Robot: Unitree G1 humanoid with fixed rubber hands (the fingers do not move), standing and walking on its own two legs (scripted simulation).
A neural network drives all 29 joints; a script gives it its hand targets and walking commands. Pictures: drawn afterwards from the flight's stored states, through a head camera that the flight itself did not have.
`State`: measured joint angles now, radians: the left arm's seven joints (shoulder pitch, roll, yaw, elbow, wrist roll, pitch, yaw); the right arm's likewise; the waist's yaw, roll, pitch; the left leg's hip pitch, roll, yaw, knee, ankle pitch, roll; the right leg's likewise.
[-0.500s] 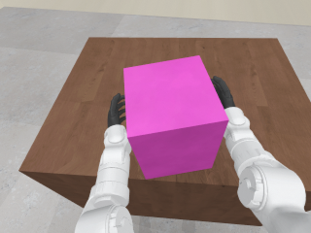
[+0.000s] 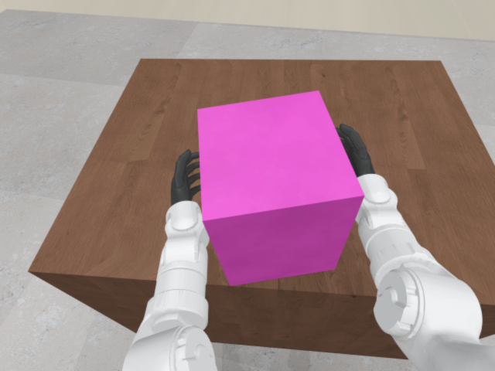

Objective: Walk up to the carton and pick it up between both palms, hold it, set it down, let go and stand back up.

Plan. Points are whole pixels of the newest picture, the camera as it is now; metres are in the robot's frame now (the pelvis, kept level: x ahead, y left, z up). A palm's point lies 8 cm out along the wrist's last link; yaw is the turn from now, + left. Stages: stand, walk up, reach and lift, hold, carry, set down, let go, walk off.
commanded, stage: set down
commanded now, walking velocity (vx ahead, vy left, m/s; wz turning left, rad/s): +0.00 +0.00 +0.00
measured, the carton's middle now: (271, 195) +0.41 +0.05 +0.03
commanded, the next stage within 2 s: none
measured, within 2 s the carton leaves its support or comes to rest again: neither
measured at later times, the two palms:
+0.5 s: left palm (187, 199) +0.37 +0.18 +0.05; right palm (361, 176) +0.45 -0.10 +0.06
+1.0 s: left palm (187, 200) +0.37 +0.19 +0.05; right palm (361, 176) +0.45 -0.10 +0.06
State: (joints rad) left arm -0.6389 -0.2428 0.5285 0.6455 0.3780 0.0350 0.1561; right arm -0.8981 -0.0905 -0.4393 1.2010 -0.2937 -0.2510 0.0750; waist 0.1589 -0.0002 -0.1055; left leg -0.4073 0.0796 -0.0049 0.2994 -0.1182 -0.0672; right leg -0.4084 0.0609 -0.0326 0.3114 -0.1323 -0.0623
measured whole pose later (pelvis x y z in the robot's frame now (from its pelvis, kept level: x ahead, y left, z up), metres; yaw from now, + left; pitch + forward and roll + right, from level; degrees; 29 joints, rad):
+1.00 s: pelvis +0.00 +0.00 +0.00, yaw -1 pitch +13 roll +0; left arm -0.63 -0.26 0.57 0.64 0.41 -0.04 0.14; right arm -0.86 -0.06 -0.48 1.13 -0.33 -0.26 0.10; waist 0.16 -0.02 -0.08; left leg -0.39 0.08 0.03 0.29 -0.12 -0.06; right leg -0.41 0.06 -0.01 0.32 -0.14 -0.06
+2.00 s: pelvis -0.03 +0.00 -0.01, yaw -1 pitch +16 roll +0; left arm -0.45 -0.02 0.12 0.61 -0.04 -0.01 0.24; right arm -0.67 -0.39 0.16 1.07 0.35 -0.25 0.15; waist 0.17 0.01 -0.13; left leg -0.58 0.10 0.01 0.45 -0.14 -0.07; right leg -0.58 0.07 -0.03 0.44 -0.14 -0.07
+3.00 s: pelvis -0.03 +0.00 +0.00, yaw +0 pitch +2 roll +0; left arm 0.13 -0.06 -0.05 0.03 0.02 0.14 0.31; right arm -0.05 -0.45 0.09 0.66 0.43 -0.27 0.25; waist 0.07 -0.04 -0.01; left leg -0.26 0.08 0.01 0.40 -0.17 -0.06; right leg -0.27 0.05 -0.03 0.43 -0.19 -0.07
